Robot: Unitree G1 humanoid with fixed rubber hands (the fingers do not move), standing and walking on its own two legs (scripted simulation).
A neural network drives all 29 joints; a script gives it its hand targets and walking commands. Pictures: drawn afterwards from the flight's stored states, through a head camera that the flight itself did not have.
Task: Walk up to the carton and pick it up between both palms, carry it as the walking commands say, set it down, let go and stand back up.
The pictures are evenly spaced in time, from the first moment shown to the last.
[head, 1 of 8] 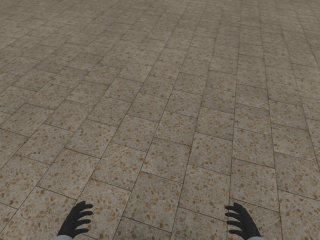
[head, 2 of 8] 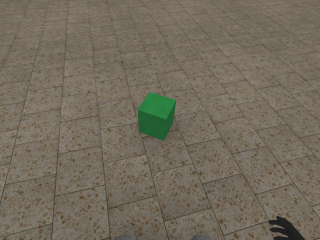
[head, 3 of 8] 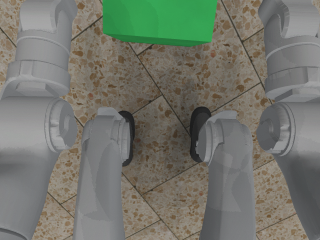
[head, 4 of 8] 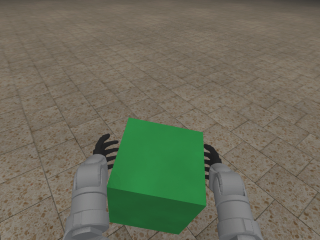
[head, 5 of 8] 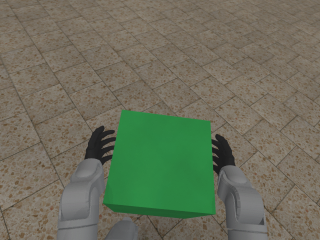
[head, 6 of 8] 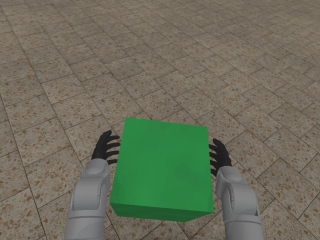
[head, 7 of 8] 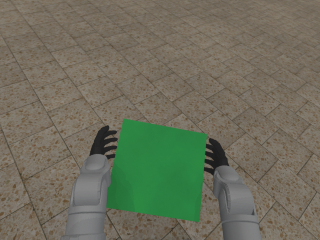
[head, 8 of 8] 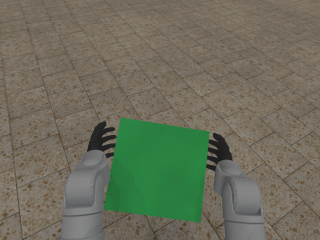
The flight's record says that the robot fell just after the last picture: no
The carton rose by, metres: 0.68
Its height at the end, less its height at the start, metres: +0.56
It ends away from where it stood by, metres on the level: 22.17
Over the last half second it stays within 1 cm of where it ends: no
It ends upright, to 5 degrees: no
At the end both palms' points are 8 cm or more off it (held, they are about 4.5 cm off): no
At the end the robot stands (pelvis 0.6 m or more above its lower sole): yes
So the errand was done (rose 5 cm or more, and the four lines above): no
